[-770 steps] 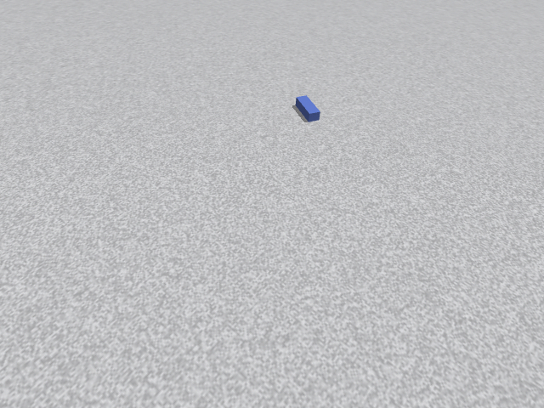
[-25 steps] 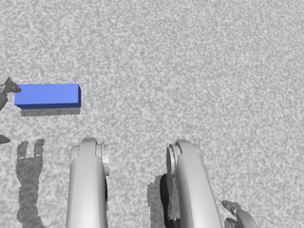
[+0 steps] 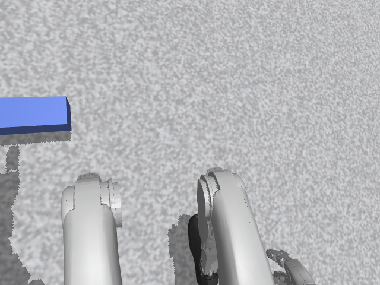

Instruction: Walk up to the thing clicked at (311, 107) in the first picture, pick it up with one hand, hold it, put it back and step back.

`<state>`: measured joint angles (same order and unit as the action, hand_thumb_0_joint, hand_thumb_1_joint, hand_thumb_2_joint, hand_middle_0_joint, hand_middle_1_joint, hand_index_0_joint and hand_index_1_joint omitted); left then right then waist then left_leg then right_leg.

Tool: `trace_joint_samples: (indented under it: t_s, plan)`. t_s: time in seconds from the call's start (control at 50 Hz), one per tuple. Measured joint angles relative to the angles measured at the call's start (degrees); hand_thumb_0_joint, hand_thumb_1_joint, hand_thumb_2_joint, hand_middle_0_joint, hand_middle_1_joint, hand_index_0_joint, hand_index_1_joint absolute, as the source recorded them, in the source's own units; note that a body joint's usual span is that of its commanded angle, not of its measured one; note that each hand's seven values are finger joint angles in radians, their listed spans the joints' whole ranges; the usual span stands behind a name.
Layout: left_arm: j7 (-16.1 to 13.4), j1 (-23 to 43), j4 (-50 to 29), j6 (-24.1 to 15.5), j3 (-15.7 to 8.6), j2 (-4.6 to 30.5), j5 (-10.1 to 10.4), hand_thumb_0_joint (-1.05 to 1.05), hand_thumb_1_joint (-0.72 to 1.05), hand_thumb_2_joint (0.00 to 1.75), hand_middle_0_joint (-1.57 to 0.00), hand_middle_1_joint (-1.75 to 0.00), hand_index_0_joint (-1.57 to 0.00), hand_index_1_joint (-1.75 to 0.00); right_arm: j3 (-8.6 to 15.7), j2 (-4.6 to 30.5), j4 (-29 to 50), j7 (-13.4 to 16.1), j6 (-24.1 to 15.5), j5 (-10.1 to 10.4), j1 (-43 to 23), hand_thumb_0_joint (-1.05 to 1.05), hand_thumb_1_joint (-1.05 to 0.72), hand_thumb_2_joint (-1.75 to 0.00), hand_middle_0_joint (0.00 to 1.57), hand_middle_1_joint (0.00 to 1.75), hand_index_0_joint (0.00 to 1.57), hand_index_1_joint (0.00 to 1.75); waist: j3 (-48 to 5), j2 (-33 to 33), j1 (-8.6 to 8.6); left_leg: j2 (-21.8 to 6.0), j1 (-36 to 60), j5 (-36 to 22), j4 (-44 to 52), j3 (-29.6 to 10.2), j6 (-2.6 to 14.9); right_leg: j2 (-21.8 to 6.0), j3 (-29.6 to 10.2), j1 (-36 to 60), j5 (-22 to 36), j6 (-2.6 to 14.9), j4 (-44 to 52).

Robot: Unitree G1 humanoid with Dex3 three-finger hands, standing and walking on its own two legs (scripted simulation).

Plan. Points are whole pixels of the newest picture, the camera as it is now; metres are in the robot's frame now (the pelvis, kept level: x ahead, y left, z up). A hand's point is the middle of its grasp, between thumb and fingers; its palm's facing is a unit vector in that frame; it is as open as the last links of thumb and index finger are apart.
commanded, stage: rise first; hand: left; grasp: from above
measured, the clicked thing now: (23, 115) +0.48 +0.37 -0.31
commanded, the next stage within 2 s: none
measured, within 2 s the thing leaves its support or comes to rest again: neither
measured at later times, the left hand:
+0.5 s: hand out of the picture +0.42 +0.40 -0.18, palm faces -0.44 -0.13 -0.89, open 14.2 cm
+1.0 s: hand out of the picture +0.42 +0.40 -0.20, palm faces -0.43 -0.14 -0.89, open 14.2 cm
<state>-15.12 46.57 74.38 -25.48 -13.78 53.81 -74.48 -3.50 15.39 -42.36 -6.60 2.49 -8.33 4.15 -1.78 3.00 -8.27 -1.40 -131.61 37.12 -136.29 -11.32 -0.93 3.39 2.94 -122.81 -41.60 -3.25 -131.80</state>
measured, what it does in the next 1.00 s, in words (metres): stands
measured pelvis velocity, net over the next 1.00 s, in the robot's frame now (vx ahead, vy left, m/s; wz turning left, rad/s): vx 0.01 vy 0.00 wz -0.05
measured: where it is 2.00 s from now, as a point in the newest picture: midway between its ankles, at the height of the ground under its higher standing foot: (156, 269)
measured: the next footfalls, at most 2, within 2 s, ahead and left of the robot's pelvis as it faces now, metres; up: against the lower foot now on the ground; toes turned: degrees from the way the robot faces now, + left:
none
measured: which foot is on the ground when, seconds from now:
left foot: down 0.00-1.00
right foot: down 0.00-1.00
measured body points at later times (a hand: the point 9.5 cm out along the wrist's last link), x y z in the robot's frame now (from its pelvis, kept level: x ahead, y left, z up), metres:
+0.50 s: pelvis +0.01 +0.00 -0.02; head +0.25 +0.11 +0.34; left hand +0.44 +0.40 -0.13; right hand +0.10 -0.27 -0.12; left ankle +0.08 +0.13 -0.31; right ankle +0.10 -0.14 -0.31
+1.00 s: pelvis +0.01 +0.00 -0.03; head +0.25 +0.12 +0.33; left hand +0.44 +0.41 -0.14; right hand +0.10 -0.27 -0.12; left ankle +0.08 +0.13 -0.31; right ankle +0.10 -0.14 -0.31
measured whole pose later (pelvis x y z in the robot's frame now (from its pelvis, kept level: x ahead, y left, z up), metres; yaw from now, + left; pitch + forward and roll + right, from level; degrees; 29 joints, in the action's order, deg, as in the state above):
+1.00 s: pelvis +0.01 +0.00 -0.03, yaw -3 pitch +30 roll -13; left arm -19.1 50.9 81.2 -24.7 -14.9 58.9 -76.0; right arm -7.6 15.4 -41.6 -8.2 2.8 -11.2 2.5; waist 1.8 4.9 -10.9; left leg -1.5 -135.3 38.7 -142.8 -14.0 -0.8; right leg 4.8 4.6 -125.6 -42.2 -3.5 -136.3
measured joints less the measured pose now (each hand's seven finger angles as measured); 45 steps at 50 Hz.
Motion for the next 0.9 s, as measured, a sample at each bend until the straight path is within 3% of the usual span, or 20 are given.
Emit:
trace_joint_samples:
  t_s: [0.18,0.36,0.9]
  plan:
    - [-2.1,1.5,1.9,0.7,-0.7,1.4,-0.9,0.0,-0.53,1.01,-0.07,-1.0,-0.07,-1.01,-0.8,-0.2,0.3,-0.5,0.2,-1.3,-0.6,0.0,-0.9,-0.89,0.2,0.3,0.2,0.3,1.2,0.6,-0.6,0.0,-1.6,0.5,-2.4,-0.8,-0.22,0.5,0.3,-1.6,-0.3,-0.32,-2.0]
    - [-2.2,2.5,3.1,1.4,-0.9,2.1,-0.3,0.0,-0.54,1.01,-0.07,-1.01,-0.07,-1.02,-1.9,-0.2,0.3,-0.7,0.3,-2.1,-0.4,0.0,-0.9,-0.89,0.2,0.3,0.2,0.3,2.0,0.7,-1.39,-0.1,-2.7,0.8,-3.7,-1.3,-0.25,0.8,0.7,-2.5,-0.4,-0.3,-3.0]
    - [-3.6,3.5,5.5,0.4,-1.4,4.6,-0.9,0.0,-0.56,1.03,-0.07,-1.01,-0.07,-1.03,-3.7,0.0,0.5,-1.5,0.6,-2.9,-1.5,0.0,-0.9,-0.89,0.2,0.3,0.2,0.3,3.3,1.8,-2.33,-0.1,-3.5,1.8,-6.2,-2.6,-0.02,1.3,1.5,-2.8,-0.8,-0.47,-4.3]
